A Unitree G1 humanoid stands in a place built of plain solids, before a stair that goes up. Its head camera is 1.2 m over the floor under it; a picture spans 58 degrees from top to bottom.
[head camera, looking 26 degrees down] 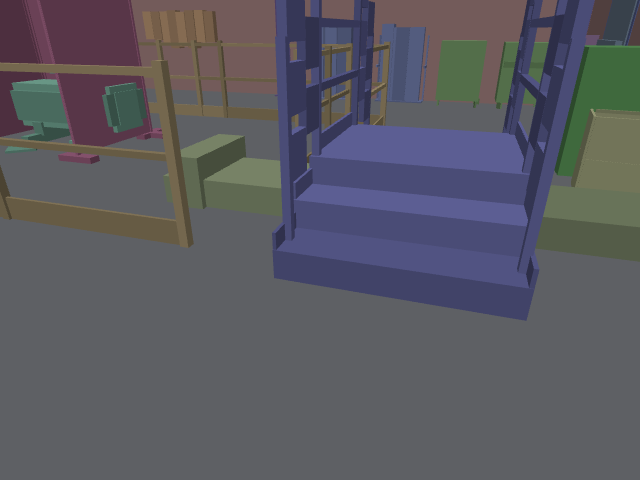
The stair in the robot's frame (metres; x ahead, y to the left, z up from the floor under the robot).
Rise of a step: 0.17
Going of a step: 0.30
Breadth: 1.25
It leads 18 degrees to the right of straight ahead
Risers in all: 3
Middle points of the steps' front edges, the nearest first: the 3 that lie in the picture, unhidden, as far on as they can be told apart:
1.81 -0.35 0.17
2.09 -0.44 0.34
2.38 -0.53 0.51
